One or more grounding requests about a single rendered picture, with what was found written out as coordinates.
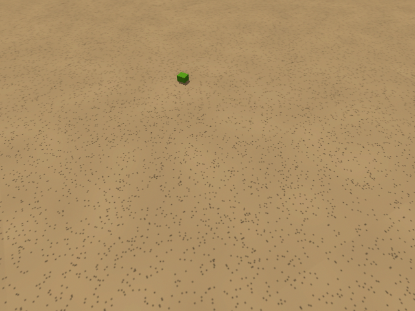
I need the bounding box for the small box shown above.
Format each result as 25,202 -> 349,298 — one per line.
177,72 -> 189,83

